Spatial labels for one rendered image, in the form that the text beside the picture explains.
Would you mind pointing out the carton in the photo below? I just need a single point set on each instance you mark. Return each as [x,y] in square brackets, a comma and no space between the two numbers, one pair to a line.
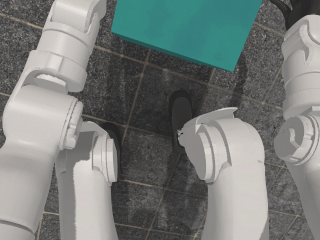
[205,32]

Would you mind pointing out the right robot forearm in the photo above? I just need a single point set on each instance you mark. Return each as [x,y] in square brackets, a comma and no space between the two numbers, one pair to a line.
[301,67]

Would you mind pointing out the right robot thigh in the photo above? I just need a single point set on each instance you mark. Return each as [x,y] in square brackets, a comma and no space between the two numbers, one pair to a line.
[224,153]

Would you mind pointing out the left robot forearm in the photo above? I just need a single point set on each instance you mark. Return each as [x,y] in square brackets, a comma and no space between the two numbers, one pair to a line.
[60,60]

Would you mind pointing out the right robot upper arm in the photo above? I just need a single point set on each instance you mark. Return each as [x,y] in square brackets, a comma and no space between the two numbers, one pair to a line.
[298,144]

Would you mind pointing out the robot right foot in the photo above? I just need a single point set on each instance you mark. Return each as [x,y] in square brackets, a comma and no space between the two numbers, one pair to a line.
[180,111]

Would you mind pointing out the robot right hand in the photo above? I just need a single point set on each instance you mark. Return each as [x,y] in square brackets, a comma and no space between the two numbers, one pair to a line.
[300,8]

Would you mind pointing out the left robot upper arm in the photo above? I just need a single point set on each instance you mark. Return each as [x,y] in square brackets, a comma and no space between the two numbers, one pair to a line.
[40,123]

